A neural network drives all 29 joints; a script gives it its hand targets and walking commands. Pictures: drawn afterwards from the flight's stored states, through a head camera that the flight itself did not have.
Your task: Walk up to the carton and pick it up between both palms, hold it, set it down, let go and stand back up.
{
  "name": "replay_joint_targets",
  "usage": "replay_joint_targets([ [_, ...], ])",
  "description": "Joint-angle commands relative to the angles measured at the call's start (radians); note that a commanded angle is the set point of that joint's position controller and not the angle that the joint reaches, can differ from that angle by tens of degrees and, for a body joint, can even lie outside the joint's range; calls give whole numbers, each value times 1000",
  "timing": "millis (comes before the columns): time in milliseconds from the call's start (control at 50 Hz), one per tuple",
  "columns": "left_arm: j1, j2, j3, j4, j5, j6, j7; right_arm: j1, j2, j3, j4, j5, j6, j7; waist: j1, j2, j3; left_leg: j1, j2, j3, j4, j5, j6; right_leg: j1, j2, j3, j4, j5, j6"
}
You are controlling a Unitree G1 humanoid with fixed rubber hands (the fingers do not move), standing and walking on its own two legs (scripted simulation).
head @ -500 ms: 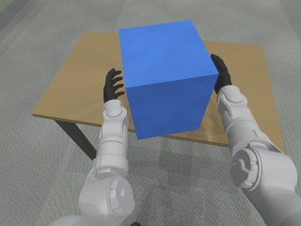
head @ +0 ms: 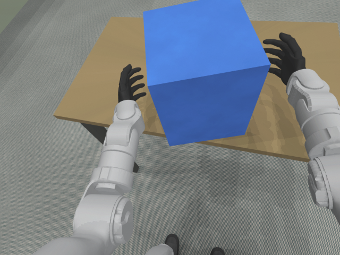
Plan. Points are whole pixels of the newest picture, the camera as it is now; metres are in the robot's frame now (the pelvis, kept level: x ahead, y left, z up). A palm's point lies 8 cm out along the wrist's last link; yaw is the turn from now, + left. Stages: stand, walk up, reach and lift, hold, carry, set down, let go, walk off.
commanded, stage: set down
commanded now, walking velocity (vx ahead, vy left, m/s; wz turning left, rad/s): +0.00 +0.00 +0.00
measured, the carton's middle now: (198, 79) +0.50 +0.06 +0.07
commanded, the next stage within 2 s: none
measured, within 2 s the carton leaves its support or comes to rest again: neither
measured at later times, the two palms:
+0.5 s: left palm (110, 68) +0.41 +0.21 +0.18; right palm (309, 24) +0.52 -0.13 +0.20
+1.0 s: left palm (107, 82) +0.37 +0.20 +0.19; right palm (336, 40) +0.48 -0.16 +0.20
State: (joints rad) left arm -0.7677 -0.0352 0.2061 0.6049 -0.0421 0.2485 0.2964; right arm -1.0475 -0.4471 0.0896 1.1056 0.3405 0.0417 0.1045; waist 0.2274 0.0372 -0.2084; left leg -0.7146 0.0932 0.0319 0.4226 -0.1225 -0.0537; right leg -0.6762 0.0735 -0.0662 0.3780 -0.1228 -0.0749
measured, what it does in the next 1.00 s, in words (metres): stands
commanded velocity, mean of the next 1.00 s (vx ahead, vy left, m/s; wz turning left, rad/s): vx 0.00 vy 0.00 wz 0.00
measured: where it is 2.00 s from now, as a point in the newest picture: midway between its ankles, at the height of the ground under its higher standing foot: outside the picture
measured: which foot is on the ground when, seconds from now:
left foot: down 0.00-1.00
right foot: down 0.00-1.00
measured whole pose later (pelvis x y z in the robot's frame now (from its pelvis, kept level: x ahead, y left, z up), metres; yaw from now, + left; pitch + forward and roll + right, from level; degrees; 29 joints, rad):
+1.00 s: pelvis -0.02 +0.00 +0.01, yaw +0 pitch +12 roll +0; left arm -0.82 -0.01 0.23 0.22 -0.09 0.77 0.32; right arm -1.10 -0.58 0.18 0.94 0.46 0.35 0.16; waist 0.18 0.02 -0.12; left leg -0.50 0.08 0.01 0.40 -0.11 -0.06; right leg -0.48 0.08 -0.03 0.39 -0.13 -0.08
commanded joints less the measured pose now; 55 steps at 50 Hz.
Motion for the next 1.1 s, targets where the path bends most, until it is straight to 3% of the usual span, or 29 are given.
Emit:
replay_joint_targets([
  [0, -510, 161, -32, -371, -38, 7, 1, -644, -224, -23, -338, 59, -21, 19, -18, -241, -911, 223, -77, -10, 34, 351, 26, 720, -37, 120, 118, 698, 130],
  [60, -491, 164, -41, -359, -67, 76, -2, -638, -217, 1, -343, 71, 25, 19, -28, -276, -871, 214, -79, -23, 32, 334, 31, 715, -38, 120, 115, 690, 133],
  [100, -492, 175, -28, -418, -73, 120, -3, -642, -226, 16, -385, 84, 56, 20, -13, -284, -878, 228, -80, -18, 19, 338, 27, 758, -45, 129, 109, 705, 139],
  [140, -495, 192, -21, -449, -86, 166, -4, -657, -239, 13, -401, 93, 86, 18, -20, -301, -866, 227, -82, -21, 13, 351, 27, 776, -41, 124, 118, 751, 144],
  [180, -501, 200, -5, -409, -88, 204, -9, -664, -233, 23, -380, 86, 119, 15, -30, -328, -800, 203, -83, -23, 0, 307, 31, 775, -46, 127, 112, 726, 147],
  [200, -513, 219, 7, -458, -89, 218, -8, -675, -254, 21, -421, 87, 128, 15, -19, -328, -836, 215, -84, -19, -5, 320, 25, 804, -44, 126, 112, 738, 149],
  [240, -524, 203, 22, -398, -88, 248, -11, -683, -223, 28, -356, 81, 159, 10, -17, -345, -735, 172, -86, -21, -12, 266, 27, 794, -58, 143, 104, 681, 148],
  [260, -534, 221, 30, -413, -78, 261, -9, -683, -234, 24, -370, 78, 166, 12, -15, -316, -742, 201, -85, -15, -22, 266, 23, 795, -55, 140, 97, 668, 144],
  [320, -565, 220, 37, -393, -81, 306, 2, -697, -253, 31, -309, 79, 201, 18, -12, -303, -710, 220, -81, -14, -18, 242, 20, 762, -45, 136, 87, 602, 131],
  [340, -586, 219, 44, -436, -77, 318, 5, -711, -249, 24, -321, 79, 208, 16, -6, -279, -725, 235, -87, -9, -13, 256, 15, 767, -44, 138, 86, 618, 125],
  [380, -606, 211, 46, -430, -70, 340, 10, -713, -260, 9, -299, 71, 220, 16, -23, -263, -714, 255, -87, -12, -17, 252, 10, 740, -33, 126, 87, 602, 123],
  [400, -611, 218, 55, -432, -65, 349, 12, -722, -253, 19, -295, 78, 226, 17, -9, -259, -697, 258, -87, -12, -14, 251, 8, 735, -39, 132, 85, 587, 123],
  [420, -608, 205, 39, -415, -70, 359, 12, -709, -261, 9, -262, 72, 233, 18, -30, -249, -684, 264, -88, -13, -10, 237, 9, 714, -36, 129, 79, 557, 118],
  [440, -629, 216, 49, -445, -64, 374, 16, -739, -280, 0, -307, 71, 235, 19, -20, -233, -708, 279, -88, -12, -12, 252, 1, 721, -31, 129, 78, 564, 114],
  [500, -669, 195, 20, -486, -82, 410, 28, -757, -305, -4, -285, 86, 253, 20, -40, -185, -706, 336, -83, -17, -1, 268, -7, 662, -22, 116, 74, 535, 107],
  [580, -681, 179, -7, -550, -104, 463, 41, -782, -348, 1, -327, 110, 276, 26, -47, -164, -731, 398, -77, -22, 7, 302, -21, 635, -9, 103, 68, 526, 96],
  [600, -675, 173, -18, -529, -101, 470, 39, -773, -345, 2, -291, 112, 281, 27, -60, -164, -705, 396, -77, -25, 7, 293, -20, 618, -9, 101, 71, 523, 98],
  [620, -689, 184, 2, -543, -96, 475, 39, -792, -347, 8, -323, 119, 280, 29, -41, -161, -711, 391, -74, -25, 5, 295, -19, 631, -11, 108, 76, 539, 94],
  [700, -598, 155, 4, -556, -70, 508, 35, -704, -346, 36, -288, 134, 290, 42, -46, -165, -668, 397, -73, -31, -6, 302, -20, 672, -13, 116, 69, 561, 94],
  [820, -554, 147, 16, -550, -40, 491, 28, -638, -333, 46, -275, 137, 271, 58, -48, -180, -579, 368, -76, -36, -26, 230, -10, 693, -28, 137, 55, 470, 94],
  [1000, -528, 159, 20, -626, -43, 471, 29, -601, -314, 7, -412, 117, 246, 47, -51, -190, -551, 349, -87, -27, -35, 149, 4, 696, -50, 176, 33, 333, 101],
  [1080, -449, 149, 8, -650, -53, 468, 32, -529, -311, -2, -475, 108, 239, 41, -62, -226, -562, 353, -81, -30, -33, 143, 12, 719, -58, 190, 26, 308, 102],
])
